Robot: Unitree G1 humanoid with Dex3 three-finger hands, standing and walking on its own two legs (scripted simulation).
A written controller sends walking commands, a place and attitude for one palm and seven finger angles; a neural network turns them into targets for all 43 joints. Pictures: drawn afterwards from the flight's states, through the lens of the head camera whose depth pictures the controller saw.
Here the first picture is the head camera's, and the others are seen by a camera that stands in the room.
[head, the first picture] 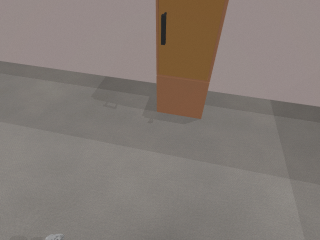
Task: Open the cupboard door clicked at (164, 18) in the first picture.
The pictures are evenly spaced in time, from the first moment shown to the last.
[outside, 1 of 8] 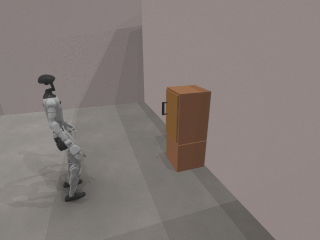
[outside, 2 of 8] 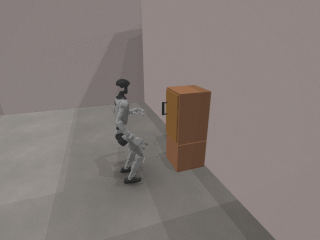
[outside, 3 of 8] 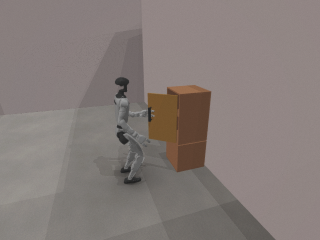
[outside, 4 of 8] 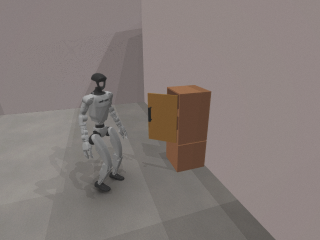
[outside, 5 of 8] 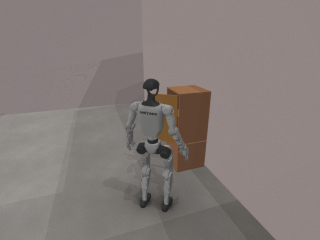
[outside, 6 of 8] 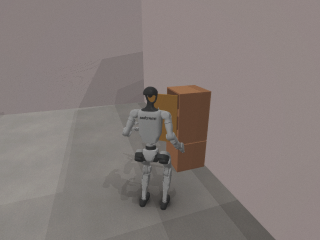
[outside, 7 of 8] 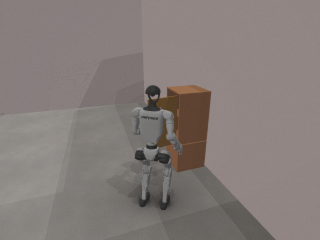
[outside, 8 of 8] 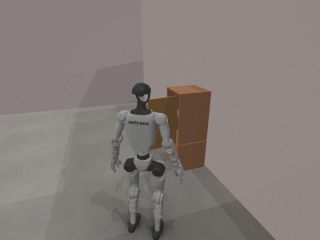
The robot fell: no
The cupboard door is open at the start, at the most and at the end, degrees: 0 100 100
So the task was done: yes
